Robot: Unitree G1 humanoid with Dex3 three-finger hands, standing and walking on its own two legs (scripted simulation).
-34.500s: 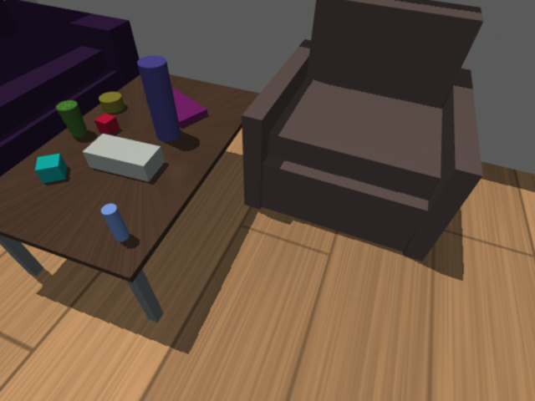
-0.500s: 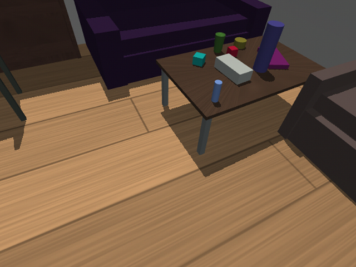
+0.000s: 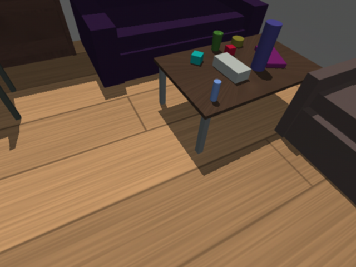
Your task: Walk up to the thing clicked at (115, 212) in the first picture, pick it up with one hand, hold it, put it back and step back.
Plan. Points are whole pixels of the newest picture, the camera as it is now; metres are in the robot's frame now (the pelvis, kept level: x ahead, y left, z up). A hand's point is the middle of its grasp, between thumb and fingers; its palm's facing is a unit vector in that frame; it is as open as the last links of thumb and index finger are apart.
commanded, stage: step back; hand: right
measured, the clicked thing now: (215, 90) +1.07 -0.24 -0.29
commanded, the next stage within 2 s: stand in 0.38 s
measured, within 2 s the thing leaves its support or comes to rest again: neither
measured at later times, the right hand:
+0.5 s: hand out of the picture +0.14 -0.25 -0.14, palm faces -0.01 +0.93 -0.36, open 7.3 cm
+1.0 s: hand out of the picture +0.09 -0.26 -0.14, palm faces -0.03 +0.95 -0.32, open 7.3 cm
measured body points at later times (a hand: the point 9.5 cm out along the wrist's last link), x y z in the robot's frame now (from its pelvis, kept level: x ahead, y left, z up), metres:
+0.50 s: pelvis +0.03 +0.00 +0.01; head +0.05 +0.01 +0.46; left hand +0.14 +0.30 -0.12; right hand +0.14 -0.30 -0.11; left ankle +0.01 +0.11 -0.73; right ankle +0.03 -0.13 -0.73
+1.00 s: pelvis +0.00 -0.01 +0.02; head +0.01 -0.01 +0.47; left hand +0.07 +0.29 -0.12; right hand +0.09 -0.31 -0.12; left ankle +0.01 +0.11 -0.73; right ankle +0.03 -0.13 -0.73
